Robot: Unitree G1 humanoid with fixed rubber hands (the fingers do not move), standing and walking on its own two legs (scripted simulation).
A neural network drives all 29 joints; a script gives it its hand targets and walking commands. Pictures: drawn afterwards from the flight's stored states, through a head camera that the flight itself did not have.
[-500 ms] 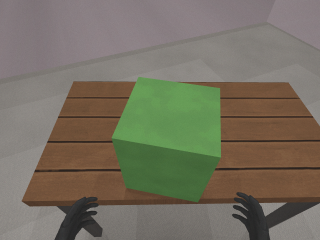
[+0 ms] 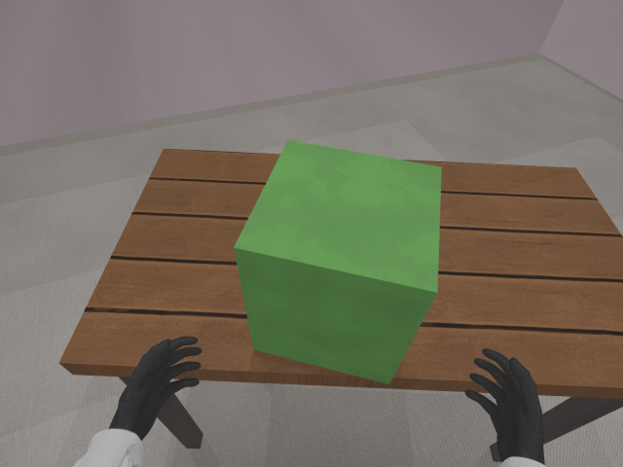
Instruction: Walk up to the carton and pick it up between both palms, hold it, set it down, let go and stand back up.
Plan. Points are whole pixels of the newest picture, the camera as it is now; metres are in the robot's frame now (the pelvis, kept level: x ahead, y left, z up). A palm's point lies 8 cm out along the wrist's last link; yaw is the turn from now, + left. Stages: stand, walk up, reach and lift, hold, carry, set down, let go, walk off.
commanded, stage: reach and lift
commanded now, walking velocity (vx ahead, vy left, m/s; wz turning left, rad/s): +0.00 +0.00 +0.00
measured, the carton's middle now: (340, 265) +0.37 +0.03 +0.04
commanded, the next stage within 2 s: none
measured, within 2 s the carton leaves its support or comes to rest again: neither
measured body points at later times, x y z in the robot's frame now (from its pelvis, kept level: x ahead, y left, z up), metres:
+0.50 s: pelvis +0.03 +0.00 +0.00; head +0.04 +0.01 +0.45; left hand +0.26 +0.24 +0.07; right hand +0.25 -0.18 +0.06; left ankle +0.02 +0.12 -0.74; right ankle -0.01 -0.14 -0.74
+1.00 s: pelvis +0.01 +0.00 +0.01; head +0.04 +0.01 +0.45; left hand +0.33 +0.23 +0.13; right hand +0.30 -0.19 +0.12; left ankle +0.02 +0.12 -0.74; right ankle -0.01 -0.14 -0.74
